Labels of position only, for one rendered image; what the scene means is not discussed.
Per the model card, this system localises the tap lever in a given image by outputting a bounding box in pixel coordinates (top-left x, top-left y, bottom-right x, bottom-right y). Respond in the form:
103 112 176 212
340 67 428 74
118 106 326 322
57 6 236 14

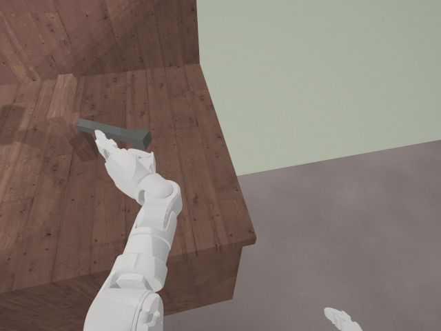
75 118 152 150

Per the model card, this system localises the left robot hand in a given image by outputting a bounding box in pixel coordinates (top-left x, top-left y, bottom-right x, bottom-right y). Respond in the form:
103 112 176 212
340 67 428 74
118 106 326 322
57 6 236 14
95 130 156 199

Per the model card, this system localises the robot left forearm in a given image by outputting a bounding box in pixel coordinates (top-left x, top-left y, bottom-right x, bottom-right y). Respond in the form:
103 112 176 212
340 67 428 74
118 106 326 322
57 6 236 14
83 173 183 331

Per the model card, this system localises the right robot hand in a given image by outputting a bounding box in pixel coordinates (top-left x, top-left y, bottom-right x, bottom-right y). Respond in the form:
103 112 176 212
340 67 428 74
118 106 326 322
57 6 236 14
324 308 362 331

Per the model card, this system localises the left robot upper arm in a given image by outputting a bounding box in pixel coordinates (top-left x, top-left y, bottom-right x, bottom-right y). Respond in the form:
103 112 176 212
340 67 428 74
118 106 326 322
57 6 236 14
84 288 163 331

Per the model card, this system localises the counter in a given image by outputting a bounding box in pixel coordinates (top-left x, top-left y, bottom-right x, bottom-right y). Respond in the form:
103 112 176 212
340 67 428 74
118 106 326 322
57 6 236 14
0 0 257 331

